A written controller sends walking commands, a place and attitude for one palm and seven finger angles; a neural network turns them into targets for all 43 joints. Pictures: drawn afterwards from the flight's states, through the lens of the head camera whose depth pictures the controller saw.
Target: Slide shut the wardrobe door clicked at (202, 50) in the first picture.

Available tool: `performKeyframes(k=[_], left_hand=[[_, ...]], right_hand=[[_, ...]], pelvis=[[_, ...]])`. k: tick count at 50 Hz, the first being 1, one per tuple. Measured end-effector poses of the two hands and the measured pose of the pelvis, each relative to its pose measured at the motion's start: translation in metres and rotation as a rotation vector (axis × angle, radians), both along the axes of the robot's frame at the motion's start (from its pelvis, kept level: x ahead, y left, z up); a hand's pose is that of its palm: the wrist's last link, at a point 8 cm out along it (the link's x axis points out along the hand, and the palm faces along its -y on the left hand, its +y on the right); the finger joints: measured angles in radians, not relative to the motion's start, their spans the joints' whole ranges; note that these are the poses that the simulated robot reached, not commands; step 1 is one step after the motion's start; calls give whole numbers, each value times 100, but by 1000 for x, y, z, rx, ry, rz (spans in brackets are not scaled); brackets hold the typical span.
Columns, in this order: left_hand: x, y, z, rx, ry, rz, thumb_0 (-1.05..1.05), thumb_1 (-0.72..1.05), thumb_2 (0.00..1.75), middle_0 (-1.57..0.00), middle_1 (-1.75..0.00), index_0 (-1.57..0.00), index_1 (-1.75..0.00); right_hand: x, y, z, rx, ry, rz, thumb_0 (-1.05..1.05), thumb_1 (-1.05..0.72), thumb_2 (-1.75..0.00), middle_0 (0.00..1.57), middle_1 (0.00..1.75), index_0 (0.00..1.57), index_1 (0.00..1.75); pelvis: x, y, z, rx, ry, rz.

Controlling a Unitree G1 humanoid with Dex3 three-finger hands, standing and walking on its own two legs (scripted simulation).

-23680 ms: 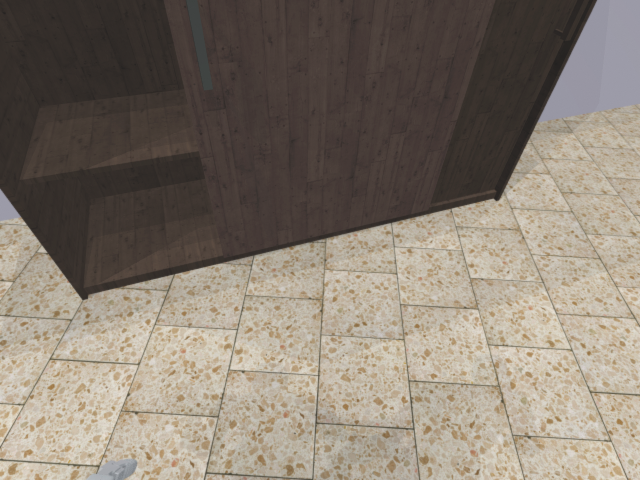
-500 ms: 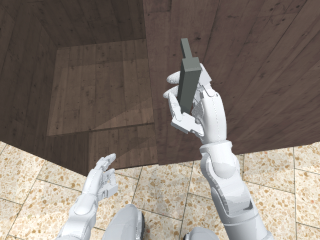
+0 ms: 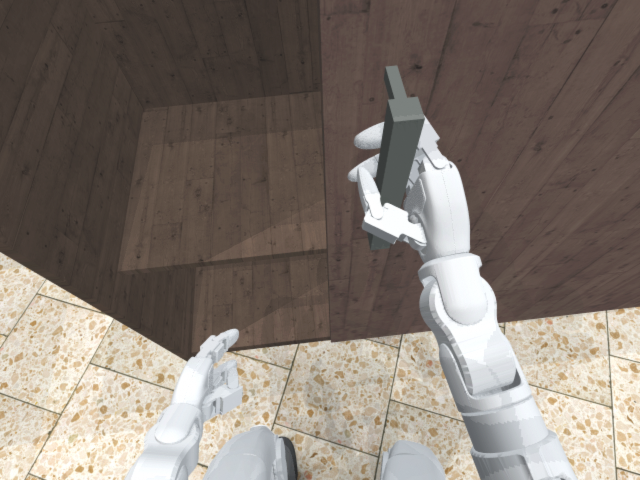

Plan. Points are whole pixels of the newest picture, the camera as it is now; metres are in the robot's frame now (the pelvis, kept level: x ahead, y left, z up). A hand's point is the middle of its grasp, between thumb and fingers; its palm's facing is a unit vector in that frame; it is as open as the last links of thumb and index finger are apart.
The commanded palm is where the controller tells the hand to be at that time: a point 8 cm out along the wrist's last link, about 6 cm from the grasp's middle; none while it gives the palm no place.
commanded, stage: step sideways, sliding the door along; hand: right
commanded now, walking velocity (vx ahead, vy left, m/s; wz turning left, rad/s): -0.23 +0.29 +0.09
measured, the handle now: (384, 173) +0.39 -0.08 +0.13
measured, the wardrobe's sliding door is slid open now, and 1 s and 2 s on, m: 0.41 0.41 0.41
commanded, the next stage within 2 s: stop walking and hold the door there in 0.20 s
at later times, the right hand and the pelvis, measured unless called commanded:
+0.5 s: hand (368, 206) +0.35 -0.06 +0.14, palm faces +0.09 +0.98 -0.18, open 6.0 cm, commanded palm +0.33 -0.10 +0.13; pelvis -0.05 +0.07 +0.01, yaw +5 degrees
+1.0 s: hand (370, 207) +0.35 -0.06 +0.14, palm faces +0.07 +0.98 -0.17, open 5.8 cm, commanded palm +0.32 -0.11 +0.13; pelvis -0.07 +0.06 +0.03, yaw +11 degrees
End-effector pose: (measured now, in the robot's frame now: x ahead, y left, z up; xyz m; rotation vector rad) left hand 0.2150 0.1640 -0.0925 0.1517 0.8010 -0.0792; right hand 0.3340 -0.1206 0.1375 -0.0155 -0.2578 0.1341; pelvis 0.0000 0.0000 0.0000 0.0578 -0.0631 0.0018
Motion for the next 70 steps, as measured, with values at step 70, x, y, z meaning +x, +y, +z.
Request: performKeyframes(k=[70], left_hand=[[-197, 138, 23, 129, 40, 433, 1, 90, 90, -20, -30, -20, -30]], right_hand=[[-10, 5, 14, -134, 201, -187, -3, -69, -77, 45, 140, 36, 140]], pelvis=[[-64, 45, 28, -81, 61, 194]])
